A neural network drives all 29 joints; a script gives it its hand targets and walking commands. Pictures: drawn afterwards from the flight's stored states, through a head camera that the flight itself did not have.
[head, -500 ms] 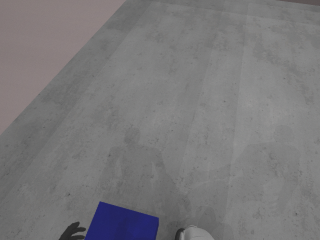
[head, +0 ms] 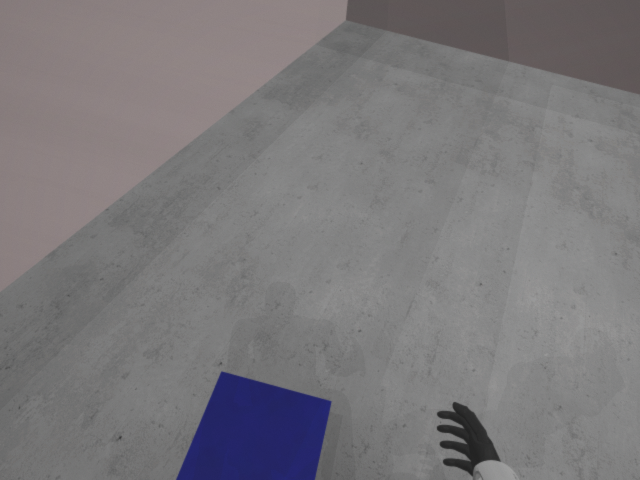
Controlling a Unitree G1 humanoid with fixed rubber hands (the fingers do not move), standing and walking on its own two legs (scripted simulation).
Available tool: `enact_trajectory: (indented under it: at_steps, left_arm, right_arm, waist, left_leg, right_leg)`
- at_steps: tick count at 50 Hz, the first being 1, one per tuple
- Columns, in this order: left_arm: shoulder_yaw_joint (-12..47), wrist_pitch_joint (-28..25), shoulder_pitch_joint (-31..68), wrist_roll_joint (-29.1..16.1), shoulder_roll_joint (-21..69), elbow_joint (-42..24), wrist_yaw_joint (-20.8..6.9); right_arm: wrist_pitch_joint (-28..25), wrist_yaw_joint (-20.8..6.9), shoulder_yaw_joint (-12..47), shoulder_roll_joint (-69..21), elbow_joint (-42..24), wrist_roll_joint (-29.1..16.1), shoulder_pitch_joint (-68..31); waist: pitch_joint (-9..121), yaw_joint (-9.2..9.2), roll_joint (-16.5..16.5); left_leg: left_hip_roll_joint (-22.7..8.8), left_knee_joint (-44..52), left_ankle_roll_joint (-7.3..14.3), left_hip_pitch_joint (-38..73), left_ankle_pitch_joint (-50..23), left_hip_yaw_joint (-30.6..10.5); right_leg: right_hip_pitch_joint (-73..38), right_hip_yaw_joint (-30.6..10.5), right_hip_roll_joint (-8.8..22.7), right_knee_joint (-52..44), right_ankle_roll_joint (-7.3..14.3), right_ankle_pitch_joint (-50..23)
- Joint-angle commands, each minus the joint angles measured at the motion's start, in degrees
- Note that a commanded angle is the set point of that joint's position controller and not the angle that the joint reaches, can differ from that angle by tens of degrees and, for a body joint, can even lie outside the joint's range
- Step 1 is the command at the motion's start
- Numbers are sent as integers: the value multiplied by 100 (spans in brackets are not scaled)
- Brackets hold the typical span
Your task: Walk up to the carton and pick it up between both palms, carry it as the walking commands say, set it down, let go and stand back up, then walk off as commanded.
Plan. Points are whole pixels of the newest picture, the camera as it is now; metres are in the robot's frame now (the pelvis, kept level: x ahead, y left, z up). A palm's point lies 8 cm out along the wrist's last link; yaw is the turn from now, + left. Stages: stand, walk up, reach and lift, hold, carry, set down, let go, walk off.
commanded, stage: walk off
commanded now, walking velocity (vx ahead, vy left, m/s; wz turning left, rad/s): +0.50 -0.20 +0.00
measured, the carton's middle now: (261, 450) +0.27 +0.15 -0.65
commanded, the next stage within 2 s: none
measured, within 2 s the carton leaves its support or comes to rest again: rests again in 0.84 s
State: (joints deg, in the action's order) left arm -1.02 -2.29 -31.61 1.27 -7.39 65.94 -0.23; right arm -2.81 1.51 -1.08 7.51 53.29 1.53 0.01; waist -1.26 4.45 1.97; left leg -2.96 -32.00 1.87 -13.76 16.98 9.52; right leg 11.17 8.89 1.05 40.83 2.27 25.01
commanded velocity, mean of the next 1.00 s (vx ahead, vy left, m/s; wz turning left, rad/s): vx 0.50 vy -0.20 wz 0.00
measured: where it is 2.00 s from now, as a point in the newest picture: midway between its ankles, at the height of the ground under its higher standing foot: (415, 293)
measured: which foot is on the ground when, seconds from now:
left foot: down 0.00-0.38, up 0.40-0.86, down 0.88-1.00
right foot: up 0.00-0.34, down 0.36-0.90, up 0.92-1.00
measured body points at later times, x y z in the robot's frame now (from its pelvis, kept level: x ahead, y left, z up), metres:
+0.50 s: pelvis +0.21 -0.12 +0.00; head +0.25 -0.13 +0.45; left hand +0.29 +0.14 -0.13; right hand +0.20 -0.38 -0.14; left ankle +0.06 +0.05 -0.62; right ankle +0.28 -0.21 -0.73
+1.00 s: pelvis +0.40 -0.13 +0.01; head +0.41 -0.11 +0.46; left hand +0.37 +0.10 -0.16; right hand +0.48 -0.39 -0.12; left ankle +0.41 -0.05 -0.73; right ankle +0.35 -0.25 -0.66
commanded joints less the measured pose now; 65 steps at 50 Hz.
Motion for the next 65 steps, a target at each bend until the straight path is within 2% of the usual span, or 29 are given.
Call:
enact_trajectory:
  at_steps: [1,4,6,8,11,14,16,17,18,19,20,21,23,26,31,40,42,43,44,45,46,47,48,51,54,58,61,63,65]
  left_arm:
    - [-223,-80,959,75,-767,-824,-66]
    - [-267,-17,771,96,-478,-740,-175]
    - [-262,63,869,121,-386,-806,-261]
    - [-202,107,1440,71,-329,-1059,-350]
    - [-92,117,2305,-20,-332,-1376,-492]
    - [-115,114,2685,-16,-622,-1510,-513]
    - [-183,97,2525,26,-878,-1466,-447]
    - [-265,75,1961,30,-1029,-1271,-393]
    - [-371,12,506,3,-1199,-799,-301]
    - [-468,-65,-260,98,-1682,-516,-197]
    - [-635,-81,-300,107,-2376,-464,-83]
    - [-568,-87,47,58,-2175,-532,-4]
    - [-410,-162,965,98,-1575,-724,38]
    - [-228,-203,1435,42,-1001,-840,48]
    - [-138,-259,1200,-9,-876,-728,-6]
    - [-150,-122,245,48,-1024,-415,-71]
    - [-188,-96,211,37,-1052,-343,-60]
    - [-210,-99,309,1,-1079,-332,-42]
    - [-200,-141,432,-48,-1047,-390,-19]
    - [-154,-202,690,-108,-839,-660,-31]
    - [-253,-192,785,16,-927,-826,-56]
    - [-292,-156,1055,88,-1018,-898,-88]
    - [-298,-151,1185,48,-912,-912,-146]
    - [-286,-40,1031,90,-576,-868,-239]
    - [-225,108,1326,83,-450,-1027,-357]
    - [-75,125,2474,5,-392,-1460,-501]
    - [-79,109,2929,-30,-603,-1600,-518]
    - [-114,94,2975,15,-778,-1634,-487]
    - [-210,68,2512,46,-992,-1499,-407]
  right_arm:
    - [35,104,-463,1658,535,-34,2053]
    - [-151,-5,-234,774,520,-35,1472]
    - [-247,-21,-209,764,700,-34,1869]
    - [-278,-32,-222,827,809,-16,2190]
    - [-275,-59,-271,1004,807,-3,2370]
    - [-248,-33,-389,1403,810,-15,2620]
    - [-196,-13,-476,1611,775,-14,2651]
    - [-160,-6,-497,1644,758,-21,2653]
    - [-151,0,-571,1875,628,13,2044]
    - [-156,-71,-490,1318,505,-2,2387]
    - [-143,-129,-335,606,294,-93,2767]
    - [-100,-91,-405,851,366,-120,2418]
    - [-172,-125,-388,820,268,-70,2063]
    - [9,-206,-382,709,332,102,2166]
    - [275,-227,-314,726,-39,85,1139]
    - [146,-137,-233,719,-442,-137,-27]
    - [70,-94,-232,666,-399,-109,162]
    - [27,-62,-253,683,-256,-66,610]
    - [-42,-5,-344,919,9,18,1438]
    - [-105,75,-540,1614,211,139,2512]
    - [-18,99,-676,2121,433,33,2956]
    - [6,71,-585,1785,418,3,2557]
    - [-32,18,-459,1351,352,2,2187]
    - [-222,-29,-301,836,417,-26,1793]
    - [-317,-73,-304,954,599,-20,2333]
    - [-313,-108,-310,1022,620,-8,2541]
    - [-293,-81,-400,1305,681,-14,2835]
    - [-233,-54,-472,1447,689,-12,2859]
    - [-159,-29,-544,1567,666,-19,2798]
  waist:
    - [-651,-1057,-853]
    - [-999,-469,-862]
    - [-808,-400,-874]
    - [-816,-464,-998]
    - [-899,-629,-1171]
    - [-810,-693,-1211]
    - [-524,-551,-1203]
    - [-189,-273,-1035]
    - [700,556,-955]
    - [1448,612,148]
    - [1932,364,1861]
    - [1704,365,987]
    - [836,-90,202]
    - [561,-467,436]
    - [-222,-506,429]
    - [-441,-144,125]
    - [-395,-281,60]
    - [-259,-538,-61]
    - [139,-924,-395]
    - [652,-1401,-1326]
    - [313,-1391,-1872]
    - [-170,-1142,-1142]
    - [-459,-939,-672]
    - [-546,-442,-687]
    - [-456,-435,-835]
    - [-678,-671,-964]
    - [-700,-831,-1165]
    - [-675,-798,-1262]
    - [-335,-532,-1211]
  left_leg:
    - [-2745,2183,1042,1885,1510,-3550]
    - [-1896,2373,524,793,-163,-1984]
    - [-1580,2173,360,669,-1648,-1201]
    - [-1319,2113,227,484,-2212,-670]
    - [-1185,2198,84,177,-2084,-309]
    - [-1467,2178,97,444,-2008,-398]
    - [-1593,1568,76,757,-3281,-294]
    - [-1537,737,35,782,-3839,-142]
    - [-1160,-693,-58,1002,-3780,163]
    - [-729,-2165,-80,-105,-1234,83]
    - [61,-3660,-252,-1768,1959,-232]
    - [-179,-4226,-110,-2216,1756,-960]
    - [-567,-3975,-4,-2325,661,-1005]
    - [-612,-3836,-114,-1691,165,-834]
    - [-833,-2719,-264,-1911,-149,-658]
    - [-350,-605,-206,-1196,-31,-159]
    - [-212,-161,-128,-737,-13,-44]
    - [-80,255,-81,27,-236,54]
    - [-200,565,45,1483,-316,-256]
    - [-1812,1339,438,2685,853,-2148]
    - [-2806,2130,895,2577,1500,-4026]
    - [-2753,2142,973,2032,1707,-3935]
    - [-2526,2213,878,1518,1543,-3315]
    - [-1791,2314,353,775,-479,-1731]
    - [-1467,2075,200,691,-2219,-789]
    - [-1232,2232,117,348,-1996,-271]
    - [-1415,2331,109,515,-1781,-283]
    - [-1566,2153,98,787,-1963,-287]
    - [-1652,1322,71,1018,-3301,-162]
  right_leg:
    - [3708,-928,576,2442,-153,44]
    - [3013,-903,781,2119,-418,-999]
    - [2663,-674,688,1896,-509,-1323]
    - [2422,-441,660,1237,-539,-1749]
    - [1676,-103,497,-100,-484,-2242]
    - [1243,-65,445,-627,-297,-2045]
    - [701,14,253,-891,-112,-1425]
    - [-34,49,150,-1181,11,-1408]
    - [-1038,94,113,-1588,124,-1594]
    - [-2482,-703,915,-1703,185,-1160]
    - [-3432,-2811,2153,-1966,679,-1899]
    - [-3014,-2527,1987,-2058,600,-2388]
    - [-1937,-1915,1652,-2064,437,-2741]
    - [-631,-1682,1398,-2679,518,-1810]
    - [371,-1613,1408,-3636,744,-246]
    - [-390,-1172,1253,-3244,900,-967]
    - [-431,-1083,1217,-2769,880,-1481]
    - [-170,-898,1096,-2228,774,-1916]
    - [551,-591,819,-1134,543,-2456]
    - [1794,-36,339,655,146,-1652]
    - [3051,-397,-117,1769,17,475]
    - [3328,-1020,236,2477,-14,190]
    - [3317,-1123,429,2588,-76,-376]
    - [2681,-1050,650,2216,-344,-1313]
    - [2551,-763,633,1875,-476,-1746]
    - [2059,-250,621,189,-571,-2531]
    - [1560,-87,529,-550,-466,-2399]
    - [1362,-110,507,-843,-329,-1956]
    - [633,-60,315,-1164,-117,-1352]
